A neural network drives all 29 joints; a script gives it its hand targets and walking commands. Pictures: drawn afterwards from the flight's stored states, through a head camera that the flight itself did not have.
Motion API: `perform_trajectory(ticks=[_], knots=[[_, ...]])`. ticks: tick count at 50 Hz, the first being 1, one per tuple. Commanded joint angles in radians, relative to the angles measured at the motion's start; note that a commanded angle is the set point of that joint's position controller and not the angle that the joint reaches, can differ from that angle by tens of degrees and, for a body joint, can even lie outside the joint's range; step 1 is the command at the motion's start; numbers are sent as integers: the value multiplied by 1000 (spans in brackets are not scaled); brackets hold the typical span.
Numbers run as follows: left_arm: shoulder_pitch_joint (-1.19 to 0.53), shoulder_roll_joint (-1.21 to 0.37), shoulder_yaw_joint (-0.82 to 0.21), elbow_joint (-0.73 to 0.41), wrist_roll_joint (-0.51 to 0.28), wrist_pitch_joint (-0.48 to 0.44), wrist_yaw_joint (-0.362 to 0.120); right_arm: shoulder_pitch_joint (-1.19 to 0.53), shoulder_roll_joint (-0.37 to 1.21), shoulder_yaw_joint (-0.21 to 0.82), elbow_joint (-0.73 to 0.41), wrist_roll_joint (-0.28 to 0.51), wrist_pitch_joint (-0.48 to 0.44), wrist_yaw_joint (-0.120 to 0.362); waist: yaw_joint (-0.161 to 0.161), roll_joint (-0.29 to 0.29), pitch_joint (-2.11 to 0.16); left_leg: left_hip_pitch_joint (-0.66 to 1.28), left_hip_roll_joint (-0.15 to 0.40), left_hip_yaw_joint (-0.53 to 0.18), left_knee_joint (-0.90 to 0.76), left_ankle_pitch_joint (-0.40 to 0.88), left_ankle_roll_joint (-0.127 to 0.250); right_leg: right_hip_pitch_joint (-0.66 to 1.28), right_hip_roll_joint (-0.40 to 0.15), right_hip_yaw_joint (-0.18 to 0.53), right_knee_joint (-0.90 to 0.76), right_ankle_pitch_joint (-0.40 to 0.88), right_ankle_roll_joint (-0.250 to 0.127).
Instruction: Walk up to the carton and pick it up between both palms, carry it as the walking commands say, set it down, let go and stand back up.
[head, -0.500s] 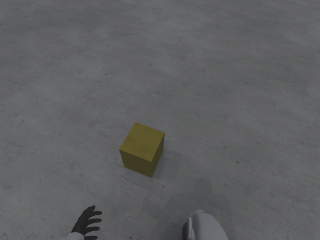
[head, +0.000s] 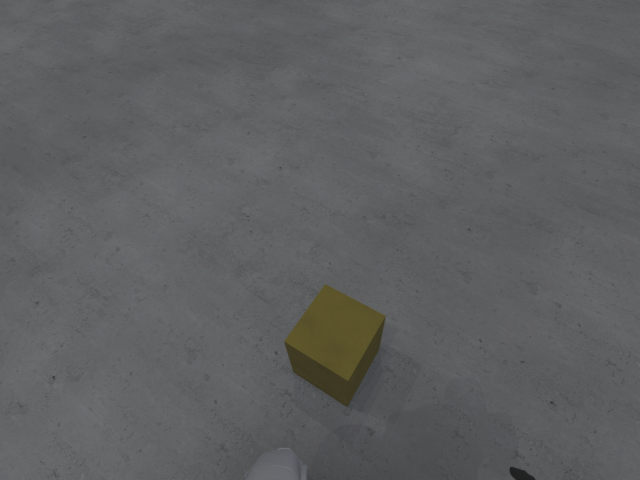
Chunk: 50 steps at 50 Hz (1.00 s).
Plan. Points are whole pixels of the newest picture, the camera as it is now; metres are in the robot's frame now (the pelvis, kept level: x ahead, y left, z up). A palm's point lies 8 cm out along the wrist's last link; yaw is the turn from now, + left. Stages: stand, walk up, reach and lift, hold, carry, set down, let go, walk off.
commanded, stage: walk up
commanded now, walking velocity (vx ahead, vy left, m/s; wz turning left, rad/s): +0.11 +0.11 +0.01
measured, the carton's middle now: (336, 346) +0.52 +0.07 -0.65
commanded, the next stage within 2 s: none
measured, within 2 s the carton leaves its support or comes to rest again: neither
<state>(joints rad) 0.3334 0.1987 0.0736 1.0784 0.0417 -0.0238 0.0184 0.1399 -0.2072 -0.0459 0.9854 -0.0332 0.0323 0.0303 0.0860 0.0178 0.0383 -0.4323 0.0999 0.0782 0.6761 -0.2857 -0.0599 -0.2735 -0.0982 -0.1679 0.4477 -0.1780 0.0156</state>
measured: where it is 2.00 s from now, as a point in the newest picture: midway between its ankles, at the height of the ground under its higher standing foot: outside the picture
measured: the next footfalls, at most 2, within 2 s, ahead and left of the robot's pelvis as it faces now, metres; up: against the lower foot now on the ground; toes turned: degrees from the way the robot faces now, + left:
left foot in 0.06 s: +0.10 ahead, +0.15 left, +0.00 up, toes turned +7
right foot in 0.40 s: +0.01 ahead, -0.06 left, +0.00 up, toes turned -4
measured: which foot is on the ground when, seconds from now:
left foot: up 0.00-0.04, down 0.06-0.58, up 0.60-0.88, down 0.90-1.00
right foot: down 0.00-0.08, up 0.10-0.38, down 0.40-0.90, up 0.92-1.00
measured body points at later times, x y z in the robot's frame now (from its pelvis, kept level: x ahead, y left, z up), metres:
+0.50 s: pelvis +0.02 +0.06 +0.00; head +0.03 +0.05 +0.45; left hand +0.05 +0.28 -0.16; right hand +0.07 -0.17 -0.16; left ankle +0.06 +0.14 -0.74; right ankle -0.03 -0.06 -0.74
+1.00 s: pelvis +0.09 +0.17 -0.01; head +0.16 +0.16 +0.43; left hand +0.11 +0.45 -0.15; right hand +0.14 -0.08 -0.15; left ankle +0.15 +0.29 -0.74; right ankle -0.02 +0.02 -0.69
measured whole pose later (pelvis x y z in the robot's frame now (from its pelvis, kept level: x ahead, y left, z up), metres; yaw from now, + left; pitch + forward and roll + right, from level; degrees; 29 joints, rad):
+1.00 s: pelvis +0.09 +0.17 -0.01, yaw -17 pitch +4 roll +1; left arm 0.36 0.25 0.08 1.02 0.04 0.03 0.06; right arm 0.10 -0.19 -0.02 0.91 -0.03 0.01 0.01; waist 0.07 -0.03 0.10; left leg -0.37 0.06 0.11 0.56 -0.24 -0.01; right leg -0.43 -0.08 0.09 0.98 -0.59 0.05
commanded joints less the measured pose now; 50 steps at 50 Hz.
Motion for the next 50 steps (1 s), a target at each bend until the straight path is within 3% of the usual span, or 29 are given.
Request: perform_trajectory(ticks=[1,2,3,5,8,10,11,13,14,18,21,22,26,27,28,29,30,33,35,36,39,41,43,44,45,46,47,48,50], knots=[[-21,119,-1,-25,-1,-1,11,151,-43,-9,20,-3,-28,-21,-70,-72,-58,332,-41,38,-236,93,3,-147,-197,167,-126,-174,-54],[0,53,-19,-25,-18,3,4,170,-76,-4,28,1,-43,-33,-83,3,-63,371,69,-79,-349,176,27,-142,-111,79,-31,-136,0],[30,-19,-34,-25,-28,8,2,149,-145,-10,12,6,-57,-44,-68,166,-77,356,253,-241,-398,560,67,-136,-4,-7,142,-218,54],[30,53,-9,-29,-38,45,11,141,-151,-19,26,8,-53,-57,-81,154,-46,276,295,-243,-336,886,212,-129,15,85,374,-363,55],[14,64,-2,-29,-36,80,14,57,-150,-11,-4,14,-41,-71,-57,178,-95,267,218,-142,-248,1110,232,-131,40,140,608,-364,50],[37,69,8,-7,-41,96,14,21,-126,-11,-32,23,-39,-75,-40,140,-131,246,205,-128,-269,921,236,-108,63,183,676,-332,37],[59,42,-10,23,-31,93,12,3,-50,11,-31,15,-50,-66,-33,126,-166,235,136,-105,-387,386,196,-45,34,189,507,-217,4],[25,34,-8,14,-21,96,12,-9,-57,2,-24,10,-44,-68,-45,159,-92,205,115,-166,-468,-6,172,-46,52,151,376,-191,-6],[-7,34,-13,0,-23,89,17,32,-60,3,-8,11,-43,-70,-62,157,-75,225,158,-237,-473,10,187,-28,52,159,293,-219,-17],[30,14,-37,23,-35,49,27,74,-59,14,28,27,-33,-67,-40,138,-83,296,152,-207,-355,288,167,135,46,139,-123,-91,-31],[-43,94,-36,14,-32,28,22,62,-8,29,27,39,-36,-57,-97,-90,-34,204,-17,-87,-317,136,91,167,-112,317,-222,-3,-80],[-77,67,-37,12,-34,24,16,44,-35,21,42,30,-37,-60,-96,-141,27,285,-23,-57,-327,188,92,56,-78,282,-199,3,-78],[-43,28,-53,39,-36,10,18,103,-63,12,79,26,-43,-57,-98,-58,18,356,28,-106,-373,224,100,57,-26,197,-199,-3,-39],[-4,82,-35,18,-17,10,32,79,-86,-5,52,31,-28,-60,-93,-46,36,291,28,-44,-278,126,93,26,-55,233,-162,-19,-52],[201,215,19,70,-10,28,55,-37,-171,-47,-5,-3,6,-36,0,45,68,20,-89,94,-64,-119,43,113,-254,590,-247,-356,-146],[226,269,41,93,-2,43,70,-92,-128,-31,-44,-24,25,-21,36,-101,153,-190,-66,-35,198,-125,11,106,-358,801,-325,-492,-206],[162,248,38,76,-10,47,73,-53,-118,-25,-48,-27,20,-10,-7,-84,153,-244,-36,-90,283,-65,5,103,-367,770,-303,-439,-213],[81,186,38,14,-18,20,66,16,-73,-22,-55,4,-10,-12,-46,-131,79,-266,0,-102,320,-16,-15,185,-255,560,-248,-99,-188],[101,168,25,16,-9,16,59,-15,-72,-15,-78,10,-6,-10,-39,-158,85,-178,6,-116,230,-15,-19,104,-213,525,-201,-5,-168],[106,177,30,3,-6,21,56,-24,-61,-3,-107,16,-1,-5,-36,-235,96,-154,7,-120,167,-32,-24,87,-197,493,-183,63,-159],[150,185,37,-12,9,24,53,-47,-54,2,-115,18,7,-1,-8,-251,77,-98,-56,-45,61,-74,-31,72,-185,490,-163,235,-172],[93,214,47,-48,11,24,44,-21,-54,2,-116,21,2,3,-36,-314,41,35,-75,-17,-72,-25,-22,25,-160,424,-107,338,-142],[87,176,37,-74,2,20,38,108,-78,-4,-80,12,-9,-10,-103,-240,-71,339,-98,15,-304,143,-7,-75,-73,325,65,285,-62],[110,122,19,-81,7,13,35,196,-151,-25,-63,5,-19,-19,-136,-47,-156,503,12,-48,-339,194,20,-174,17,255,213,23,-27],[147,56,6,-105,21,16,45,253,-277,-49,-63,-5,-21,-23,-143,305,-211,627,294,-335,-339,520,111,-405,120,163,469,-520,27],[112,95,4,-112,17,29,53,242,-275,-53,-65,6,-19,-29,-145,216,-235,505,347,-299,-334,552,213,-352,70,176,659,-570,33],[33,123,14,-149,-5,33,49,192,-227,-40,-77,-1,-17,-38,-163,223,-217,424,309,-239,-327,507,245,-330,53,184,713,-482,20],[-28,142,20,-175,-15,31,35,157,-179,-31,-91,1,-27,-42,-145,153,-206,394,263,-225,-330,451,240,-350,36,195,723,-430,5],[13,95,13,-141,-10,42,14,85,-126,-17,-84,7,-31,-63,-87,176,-163,291,195,-115,-333,496,225,-257,27,162,728,-339,13]])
